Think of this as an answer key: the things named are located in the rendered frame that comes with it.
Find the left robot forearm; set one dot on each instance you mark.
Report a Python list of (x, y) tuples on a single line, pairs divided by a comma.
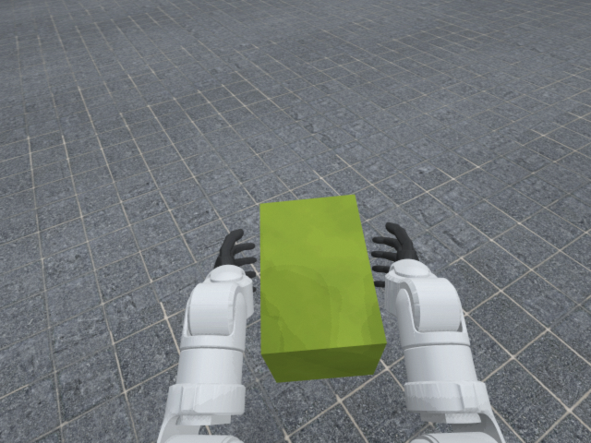
[(208, 386)]

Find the left robot hand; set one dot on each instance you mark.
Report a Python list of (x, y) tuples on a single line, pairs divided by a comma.
[(229, 249)]

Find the carton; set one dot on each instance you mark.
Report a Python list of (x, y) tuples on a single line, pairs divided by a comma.
[(319, 312)]

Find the right robot forearm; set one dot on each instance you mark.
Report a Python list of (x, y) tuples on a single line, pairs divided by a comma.
[(442, 384)]

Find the right robot hand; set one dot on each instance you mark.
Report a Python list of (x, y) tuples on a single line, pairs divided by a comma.
[(403, 246)]

